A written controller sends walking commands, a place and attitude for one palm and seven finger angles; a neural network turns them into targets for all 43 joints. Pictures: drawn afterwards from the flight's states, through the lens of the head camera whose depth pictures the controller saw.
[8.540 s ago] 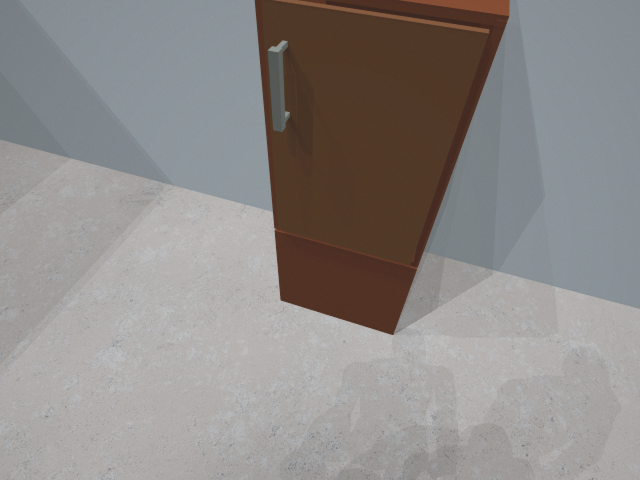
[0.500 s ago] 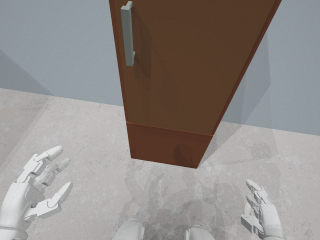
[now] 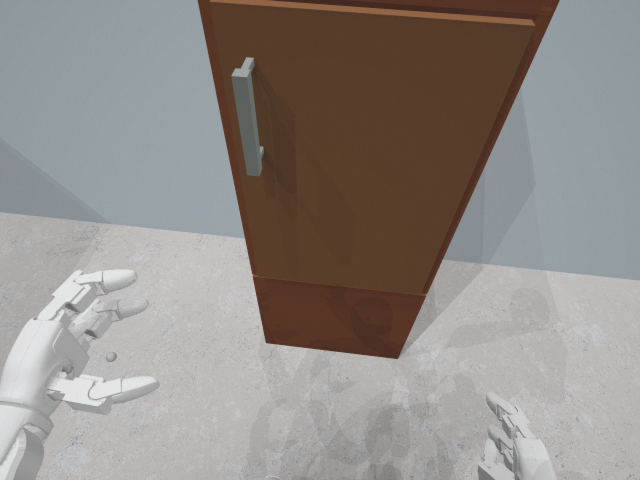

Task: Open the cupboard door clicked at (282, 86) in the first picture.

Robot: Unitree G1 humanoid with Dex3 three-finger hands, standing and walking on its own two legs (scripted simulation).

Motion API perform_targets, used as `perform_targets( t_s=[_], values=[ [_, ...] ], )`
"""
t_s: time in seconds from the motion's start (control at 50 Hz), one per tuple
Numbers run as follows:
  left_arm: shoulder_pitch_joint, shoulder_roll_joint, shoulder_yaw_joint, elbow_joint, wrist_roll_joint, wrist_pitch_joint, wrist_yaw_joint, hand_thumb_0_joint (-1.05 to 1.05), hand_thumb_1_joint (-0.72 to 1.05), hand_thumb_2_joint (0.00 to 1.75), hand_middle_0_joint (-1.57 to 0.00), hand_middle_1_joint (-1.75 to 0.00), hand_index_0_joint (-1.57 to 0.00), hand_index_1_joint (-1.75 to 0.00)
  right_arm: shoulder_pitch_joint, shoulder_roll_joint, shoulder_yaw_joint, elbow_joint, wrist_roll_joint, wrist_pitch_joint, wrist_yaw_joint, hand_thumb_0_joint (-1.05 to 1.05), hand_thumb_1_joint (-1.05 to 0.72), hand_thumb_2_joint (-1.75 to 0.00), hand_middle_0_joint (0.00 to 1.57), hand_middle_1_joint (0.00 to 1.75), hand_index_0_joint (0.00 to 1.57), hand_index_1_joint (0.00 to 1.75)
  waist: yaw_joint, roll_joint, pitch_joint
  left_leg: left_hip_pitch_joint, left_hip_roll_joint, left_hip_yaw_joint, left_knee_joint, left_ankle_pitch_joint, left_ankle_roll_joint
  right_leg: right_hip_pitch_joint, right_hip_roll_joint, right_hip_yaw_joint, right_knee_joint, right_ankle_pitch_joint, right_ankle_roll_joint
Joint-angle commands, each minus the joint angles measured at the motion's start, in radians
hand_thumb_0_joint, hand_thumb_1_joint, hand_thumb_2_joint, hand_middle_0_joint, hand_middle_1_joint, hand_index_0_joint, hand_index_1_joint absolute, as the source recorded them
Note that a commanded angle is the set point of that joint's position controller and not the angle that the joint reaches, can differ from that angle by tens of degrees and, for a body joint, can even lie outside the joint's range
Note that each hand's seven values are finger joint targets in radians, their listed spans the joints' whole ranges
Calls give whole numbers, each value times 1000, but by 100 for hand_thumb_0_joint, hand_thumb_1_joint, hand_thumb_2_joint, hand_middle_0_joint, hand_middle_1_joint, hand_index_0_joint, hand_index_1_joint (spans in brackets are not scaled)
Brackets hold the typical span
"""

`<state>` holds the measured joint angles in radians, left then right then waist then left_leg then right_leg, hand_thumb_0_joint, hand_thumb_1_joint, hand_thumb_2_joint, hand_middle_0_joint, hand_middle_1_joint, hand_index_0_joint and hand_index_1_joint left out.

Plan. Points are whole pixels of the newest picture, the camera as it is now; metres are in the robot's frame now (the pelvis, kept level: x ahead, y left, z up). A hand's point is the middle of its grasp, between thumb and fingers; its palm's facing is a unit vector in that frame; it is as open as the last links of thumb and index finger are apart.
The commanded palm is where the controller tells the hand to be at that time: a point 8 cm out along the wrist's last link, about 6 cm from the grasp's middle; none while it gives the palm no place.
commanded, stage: raise the hand with hooked fingers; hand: left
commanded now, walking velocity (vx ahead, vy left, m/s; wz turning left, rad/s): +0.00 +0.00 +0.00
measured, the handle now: (251, 120) +0.56 +0.15 +0.15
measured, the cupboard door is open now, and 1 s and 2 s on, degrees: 0 0 0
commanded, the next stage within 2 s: move the hooked fingers beside the handle in 1.10 s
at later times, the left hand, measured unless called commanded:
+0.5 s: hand (92, 271) +0.28 +0.26 +0.16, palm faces +0.02 -1.00 -0.06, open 13.9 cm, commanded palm +0.25 +0.30 +0.16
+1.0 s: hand (100, 252) +0.29 +0.25 +0.17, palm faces +0.02 -1.00 -0.04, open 14.0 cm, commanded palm +0.26 +0.30 +0.17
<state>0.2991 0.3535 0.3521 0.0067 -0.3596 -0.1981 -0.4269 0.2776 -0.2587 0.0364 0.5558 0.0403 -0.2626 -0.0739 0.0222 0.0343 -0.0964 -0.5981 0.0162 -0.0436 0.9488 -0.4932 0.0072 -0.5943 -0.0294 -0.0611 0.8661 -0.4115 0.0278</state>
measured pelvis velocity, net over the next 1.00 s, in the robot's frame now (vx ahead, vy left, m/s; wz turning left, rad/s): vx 0.00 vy -0.02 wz -0.01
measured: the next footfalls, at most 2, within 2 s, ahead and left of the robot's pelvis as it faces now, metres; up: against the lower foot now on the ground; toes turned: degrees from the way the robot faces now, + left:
none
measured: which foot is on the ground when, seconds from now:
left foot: down 0.00-1.00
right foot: down 0.00-1.00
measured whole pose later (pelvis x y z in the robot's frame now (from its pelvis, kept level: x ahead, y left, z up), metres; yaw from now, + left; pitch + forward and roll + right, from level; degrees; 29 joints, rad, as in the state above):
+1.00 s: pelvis +0.00 -0.02 +0.03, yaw -1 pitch +1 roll -1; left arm -0.11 0.43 0.44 0.30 -0.33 -0.05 -0.48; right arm 0.28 -0.27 0.06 0.58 0.06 -0.22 -0.13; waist 0.03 0.03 -0.04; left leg -0.30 0.03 -0.02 0.64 -0.36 -0.02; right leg -0.33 -0.01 -0.04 0.61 -0.30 0.00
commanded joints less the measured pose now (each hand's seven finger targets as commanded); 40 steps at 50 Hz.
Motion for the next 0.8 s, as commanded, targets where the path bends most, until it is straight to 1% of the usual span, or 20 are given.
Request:
perform_targets(
  t_s=[0.0, 0.04, 0.06, 0.1, 0.14, 0.16, 0.24, 0.28, 0.3, 0.34, 0.42, 0.44, 0.48, 0.52, 0.58, 0.62, 0.64, 0.68, 0.74, 0.78],
  values=[
    [-181, 259, 150, -230, -38, -55, -20, 0, -29, 39, -29, -107, -29, -107, -61, -141, -58, -167, 12, -67, -29, 0, -90, -90, 20, 30, 20, 30, -2, 59, -210, 146, -15, -1, -206, 370, 2, 165, 46, -20, -117, 252, -46],
    [-215, 292, 186, -217, -49, -56, -8, 0, -34, 37, -29, -110, -29, -110, -67, -140, -50, -159, 9, -66, -33, 0, -90, -90, 20, 30, 20, 30, 10, 67, -193, 153, -15, -3, -218, 385, 0, 187, 52, -21, -127, 261, -52],
    [-235, 269, 173, -207, -58, -53, -9, 0, -36, 36, -29, -111, -29, -111, -68, -134, -46, -158, 11, -63, -34, 0, -90, -90, 20, 30, 20, 30, 3, 80, -179, 163, -15, 0, -229, 380, -3, 186, 50, -24, -134, 263, -49],
    [-243, 264, 179, -156, -64, -39, -7, 0, -41, 34, -29, -114, -29, -114, -67, -135, -46, -149, 15, -60, -37, 0, -90, -90, 20, 30, 20, 30, 3, 82, -155, 168, -15, 3, -242, 373, -5, 189, 49, -25, -150, 265, -48],
    [-266, 255, 163, -100, -61, -5, -18, 0, -45, 32, -30, -117, -30, -117, -67, -138, -42, -146, 17, -55, -36, 0, -90, -90, 20, 30, 20, 30, 8, 95, -130, 168, -17, 8, -256, 376, -5, 211, 49, -19, -170, 279, -51],
    [-283, 252, 151, -67, -56, 18, -27, 0, -48, 31, -30, -118, -30, -118, -64, -140, -41, -146, 21, -50, -37, 0, -90, -90, 20, 30, 20, 30, -2, 76, -113, 169, -16, 11, -266, 368, -4, 207, 47, -20, -180, 280, -47],
    [-368, 282, 144, -20, -37, 83, -52, 0, -50, 30, -30, -120, -30, -120, -69, -149, -43, -154, 24, -40, -43, 0, -90, -90, 20, 30, 20, 30, -1, 56, -101, 180, -18, 14, -290, 345, 5, 234, 43, -6, -219, 266, -46],
    [-429, 304, 153, -28, -34, 88, -58, 0, -50, 30, -30, -120, -30, -120, -70, -147, -41, -158, 25, -36, -46, 0, -90, -90, 20, 30, 20, 30, -5, 34, -119, 202, -17, 14, -303, 337, 9, 242, 44, -4, -234, 259, -43],
    [-466, 308, 153, -42, -33, 82, -58, 0, -50, 30, -30, -120, -30, -120, -74, -146, -40, -159, 25, -36, -49, 0, -90, -90, 20, 30, 20, 30, -7, 48, -121, 213, -18, 16, -308, 327, 9, 245, 43, 0, -242, 247, -43],
    [-528, 349, 184, -51, -36, 65, -49, 0, -50, 30, -30, -120, -30, -120, -78, -145, -37, -153, 21, -36, -54, 0, -90, -90, 20, 30, 20, 30, -7, 23, -121, 226, -18, 14, -316, 326, 10, 270, 46, 5, -255, 241, -46],
    [-579, 365, 206, -20, -32, 48, -43, 0, -50, 30, -30, -120, -30, -120, -80, -136, -30, -143, 23, -39, -61, 0, -90, -90, 20, 30, 20, 30, 0, 73, -145, 270, -20, 18, -341, 347, 7, 295, 44, 5, -267, 267, -47],
    [-590, 381, 210, 1, -26, 56, -43, 0, -50, 30, -30, -120, -30, -120, -79, -140, -28, -137, 22, -36, -61, 0, -90, -90, 20, 30, 20, 30, 6, 75, -134, 267, -20, 18, -347, 349, 6, 308, 45, 6, -274, 265, -51],
    [-615, 363, 191, 49, -24, 85, -54, 0, -50, 30, -30, -120, -30, -120, -80, -138, -27, -133, 28, -32, -65, 0, -90, -90, 20, 30, 20, 30, -2, 92, -113, 274, -22, 24, -358, 338, 7, 296, 41, 8, -287, 268, -47],
    [-642, 363, 177, 93, -16, 116, -63, 0, -50, 30, -30, -120, -30, -120, -83, -143, -26, -131, 32, -27, -67, 0, -90, -90, 20, 30, 20, 30, -4, 84, -92, 273, -21, 21, -373, 328, 7, 295, 38, 6, -301, 259, -46],
    [-708, 385, 174, 113, -10, 147, -72, 0, -50, 30, -30, -120, -30, -120, -82, -146, -25, -136, 35, -22, -69, 0, -90, -90, 20, 30, 20, 30, -6, 52, -103, 286, -22, 21, -385, 329, 11, 312, 37, 12, -320, 263, -44],
    [-665, 356, 162, 146, -9, 154, -78, 0, -50, 30, -30, -120, -30, -120, -79, -145, -28, -138, 34, -21, -65, 0, -90, -90, 20, 30, 20, 30, -1, 28, -101, 285, -23, 23, -389, 344, 10, 319, 37, 7, -320, 279, -44],
    [-643, 371, 184, 152, -17, 151, -80, 0, -50, 30, -30, -120, -30, -120, -79, -145, -28, -141, 30, -21, -62, 0, -90, -90, 20, 30, 20, 30, 11, 7, -117, 286, -25, 24, -385, 366, 12, 348, 37, 13, -319, 304, -46],
    [-637, 361, 179, 144, -17, 144, -85, 0, -50, 30, -30, -120, -30, -120, -78, -146, -31, -145, 31, -18, -57, 0, -90, -90, 20, 30, 20, 30, 9, 1, -128, 291, -25, 32, -385, 379, 12, 344, 37, 10, -314, 327, -43],
    [-647, 387, 209, 129, -23, 123, -78, 0, -50, 30, -30, -120, -30, -120, -80, -145, -32, -144, 26, -16, -53, 0, -90, -90, 20, 30, 20, 30, 15, -26, -127, 285, -26, 37, -384, 377, 14, 362, 36, 21, -319, 329, -43],
    [-671, 382, 207, 110, -17, 107, -72, 0, -50, 30, -30, -120, -30, -120, -80, -142, -33, -146, 27, -18, -53, 0, -90, -90, 20, 30, 20, 30, 13, 13, -136, 298, -26, 40, -392, 380, 12, 355, 36, 19, -316, 335, -43]
  ],
)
